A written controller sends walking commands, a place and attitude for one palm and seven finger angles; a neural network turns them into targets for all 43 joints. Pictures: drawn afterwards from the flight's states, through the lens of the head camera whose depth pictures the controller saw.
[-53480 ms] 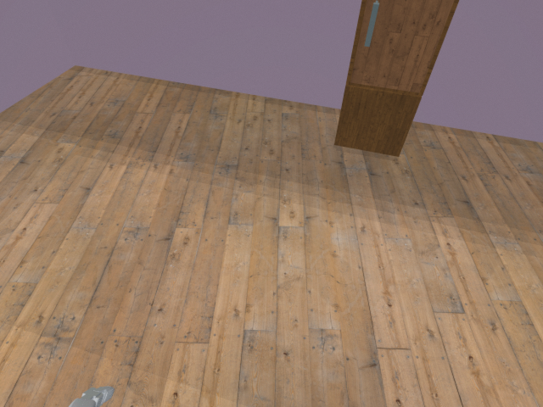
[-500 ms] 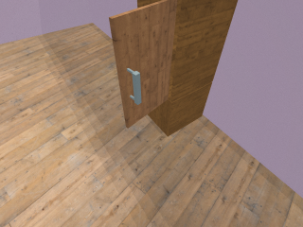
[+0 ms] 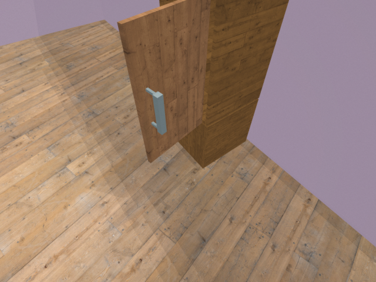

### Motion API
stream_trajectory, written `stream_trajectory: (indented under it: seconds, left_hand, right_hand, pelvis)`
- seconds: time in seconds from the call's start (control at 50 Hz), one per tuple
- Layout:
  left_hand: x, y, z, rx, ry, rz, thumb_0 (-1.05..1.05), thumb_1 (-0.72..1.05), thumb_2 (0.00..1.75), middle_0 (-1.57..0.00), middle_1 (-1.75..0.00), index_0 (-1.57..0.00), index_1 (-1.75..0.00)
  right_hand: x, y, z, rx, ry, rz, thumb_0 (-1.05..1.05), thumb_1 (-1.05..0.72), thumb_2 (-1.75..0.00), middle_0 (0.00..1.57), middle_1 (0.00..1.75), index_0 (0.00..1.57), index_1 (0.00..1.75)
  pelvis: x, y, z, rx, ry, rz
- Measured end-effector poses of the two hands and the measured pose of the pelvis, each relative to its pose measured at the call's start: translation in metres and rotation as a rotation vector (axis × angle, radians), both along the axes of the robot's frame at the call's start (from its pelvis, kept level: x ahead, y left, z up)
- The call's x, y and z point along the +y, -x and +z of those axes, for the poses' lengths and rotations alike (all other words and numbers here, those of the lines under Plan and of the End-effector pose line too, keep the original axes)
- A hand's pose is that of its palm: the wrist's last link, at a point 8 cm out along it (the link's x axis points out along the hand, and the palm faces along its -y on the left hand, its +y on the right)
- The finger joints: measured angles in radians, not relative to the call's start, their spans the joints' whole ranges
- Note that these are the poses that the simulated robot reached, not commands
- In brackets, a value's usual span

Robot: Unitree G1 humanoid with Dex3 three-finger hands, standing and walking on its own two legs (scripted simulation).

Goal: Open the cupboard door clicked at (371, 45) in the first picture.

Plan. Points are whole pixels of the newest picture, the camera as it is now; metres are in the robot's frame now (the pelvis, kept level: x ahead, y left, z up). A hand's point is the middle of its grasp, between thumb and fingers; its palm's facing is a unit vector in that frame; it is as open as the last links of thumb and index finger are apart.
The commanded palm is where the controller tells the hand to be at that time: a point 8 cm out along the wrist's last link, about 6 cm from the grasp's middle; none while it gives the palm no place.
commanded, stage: look to check the result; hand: left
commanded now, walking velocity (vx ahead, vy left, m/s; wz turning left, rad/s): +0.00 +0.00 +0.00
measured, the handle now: (155, 111) +0.65 +0.14 -0.06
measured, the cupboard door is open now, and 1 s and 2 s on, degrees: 100 100 100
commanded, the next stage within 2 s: stand and wait in 0.44 s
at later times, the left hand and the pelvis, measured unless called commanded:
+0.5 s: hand out of the picture +0.10 +0.22 -0.16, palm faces -0.01 -0.95 -0.32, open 7.4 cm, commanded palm none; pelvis +0.03 -0.02 +0.00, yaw +0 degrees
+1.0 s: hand out of the picture +0.09 +0.20 -0.16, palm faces -0.02 -0.95 -0.30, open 7.4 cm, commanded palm none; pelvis +0.03 -0.03 +0.00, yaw -1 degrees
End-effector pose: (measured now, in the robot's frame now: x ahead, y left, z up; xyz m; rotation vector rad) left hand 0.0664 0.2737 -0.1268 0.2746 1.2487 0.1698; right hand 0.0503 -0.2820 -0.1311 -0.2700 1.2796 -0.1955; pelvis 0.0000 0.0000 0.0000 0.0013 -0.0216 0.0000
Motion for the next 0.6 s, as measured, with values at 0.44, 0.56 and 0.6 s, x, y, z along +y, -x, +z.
stream_trajectory:
  seconds: [0.44, 0.56, 0.6]
  left_hand:
    - [-0.008, -0.023, 0.005, 0.003, -0.029, 0.014, 0.01, 0.91, 0.9, -0.2, -0.3, -0.2, -0.3]
    - [-0.014, -0.024, 0.004, 0.006, -0.023, 0.013, 0.01, 0.91, 0.9, -0.2, -0.3, -0.2, -0.3]
    - [-0.016, -0.025, 0.004, 0.008, -0.021, 0.012, 0.01, 0.91, 0.9, -0.2, -0.3, -0.2, -0.3]
  right_hand:
    - [-0.006, -0.041, -0.003, -0.029, -0.022, 0.014, 0.0, -0.91, -0.9, 0.2, 0.29, 0.2, 0.3]
    - [-0.01, -0.039, -0.004, -0.017, -0.021, 0.007, 0.0, -0.91, -0.9, 0.2, 0.29, 0.2, 0.3]
    - [-0.011, -0.037, -0.004, -0.011, -0.02, 0.004, 0.0, -0.91, -0.9, 0.2, 0.29, 0.2, 0.3]
  pelvis:
    - [-0.014, -0.026, 0.001, 0.002, -0.005, -0.005]
    - [-0.017, -0.029, 0.001, 0.002, -0.006, -0.007]
    - [-0.018, -0.03, 0.0, 0.001, -0.007, -0.008]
